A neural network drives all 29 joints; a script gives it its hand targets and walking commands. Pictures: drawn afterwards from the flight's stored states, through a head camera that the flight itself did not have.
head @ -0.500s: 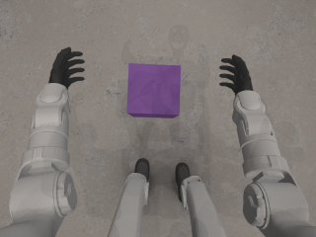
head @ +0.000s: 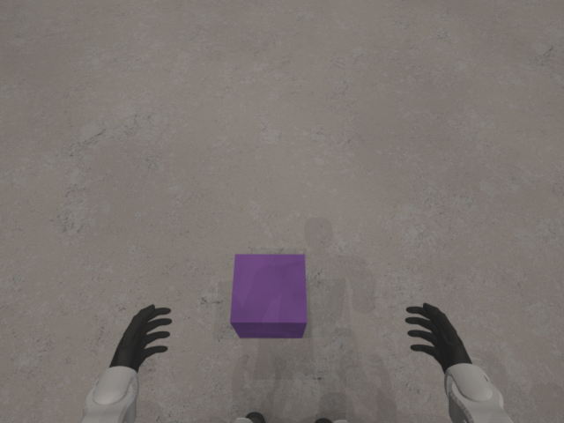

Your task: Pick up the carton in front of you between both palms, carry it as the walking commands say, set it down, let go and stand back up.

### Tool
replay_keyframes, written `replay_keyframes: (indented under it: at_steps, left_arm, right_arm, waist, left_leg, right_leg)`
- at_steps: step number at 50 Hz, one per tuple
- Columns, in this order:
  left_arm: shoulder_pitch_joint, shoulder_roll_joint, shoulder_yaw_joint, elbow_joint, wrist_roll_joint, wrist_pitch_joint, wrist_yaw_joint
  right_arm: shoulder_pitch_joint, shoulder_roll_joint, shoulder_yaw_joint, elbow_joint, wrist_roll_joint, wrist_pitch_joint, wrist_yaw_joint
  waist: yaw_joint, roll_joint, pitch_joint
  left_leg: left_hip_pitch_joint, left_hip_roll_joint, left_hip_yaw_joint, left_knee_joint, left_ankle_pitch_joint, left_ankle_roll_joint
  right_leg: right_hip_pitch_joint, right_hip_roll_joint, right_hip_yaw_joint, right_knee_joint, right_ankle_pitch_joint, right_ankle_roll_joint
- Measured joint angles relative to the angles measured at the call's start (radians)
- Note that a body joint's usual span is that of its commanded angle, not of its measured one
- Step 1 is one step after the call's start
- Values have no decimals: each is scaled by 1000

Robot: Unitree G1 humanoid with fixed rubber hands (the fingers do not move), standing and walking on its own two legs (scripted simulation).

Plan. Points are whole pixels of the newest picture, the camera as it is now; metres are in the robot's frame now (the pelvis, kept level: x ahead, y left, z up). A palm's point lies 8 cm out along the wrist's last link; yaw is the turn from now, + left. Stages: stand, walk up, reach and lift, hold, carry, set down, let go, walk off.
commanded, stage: let go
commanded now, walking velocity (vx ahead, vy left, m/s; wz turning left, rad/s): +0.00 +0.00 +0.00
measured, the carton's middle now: (270, 298) +0.47 +0.05 -0.64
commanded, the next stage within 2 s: stand in 0.60 s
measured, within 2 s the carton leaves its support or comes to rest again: neither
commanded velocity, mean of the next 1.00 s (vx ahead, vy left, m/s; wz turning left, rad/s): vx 0.00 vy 0.00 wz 0.00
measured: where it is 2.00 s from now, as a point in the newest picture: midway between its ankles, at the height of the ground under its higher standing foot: outside the picture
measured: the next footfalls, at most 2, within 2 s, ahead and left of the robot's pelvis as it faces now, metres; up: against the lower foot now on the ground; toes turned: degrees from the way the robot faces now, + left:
none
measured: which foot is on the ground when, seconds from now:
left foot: down 0.00-1.00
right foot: down 0.00-1.00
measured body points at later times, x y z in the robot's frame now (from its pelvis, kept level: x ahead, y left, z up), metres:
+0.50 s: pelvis +0.02 +0.00 +0.01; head +0.03 +0.00 +0.46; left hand +0.19 +0.23 -0.06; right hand +0.19 -0.24 -0.06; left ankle +0.01 +0.11 -0.73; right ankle -0.01 -0.11 -0.73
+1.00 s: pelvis +0.04 +0.00 +0.01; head +0.05 +0.01 +0.46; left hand +0.18 +0.29 -0.09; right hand +0.18 -0.29 -0.08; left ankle +0.01 +0.11 -0.73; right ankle -0.01 -0.11 -0.73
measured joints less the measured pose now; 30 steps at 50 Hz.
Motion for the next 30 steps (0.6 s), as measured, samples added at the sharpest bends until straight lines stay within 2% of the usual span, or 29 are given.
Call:
replay_keyframes:
  at_steps: [7,13,21,30]
  left_arm:
    - [191,-3,-49,-73,-11,18,9]
    - [256,-3,-70,-110,-5,71,5]
    - [243,-1,-75,-130,4,135,-2]
    - [248,-2,-76,-125,3,138,4]
  right_arm:
    - [172,-26,33,-48,20,7,21]
    - [222,-39,43,-66,19,52,40]
    - [205,-34,43,-80,8,114,44]
    - [208,-29,44,-92,-3,141,34]
  waist:
    - [-3,-3,27]
    - [-2,-4,52]
    - [2,-1,95]
    - [1,-2,103]
  left_leg:
    - [256,4,-4,-107,9,-3]
    - [396,6,-3,-140,2,-3]
    - [472,7,0,-126,-18,-2]
    - [492,5,6,-128,-21,1]
  right_leg:
    - [256,-3,-2,-107,9,-8]
    - [396,-5,-4,-140,3,-12]
    - [474,-5,-7,-131,-14,-13]
    - [492,-9,-5,-132,-17,-10]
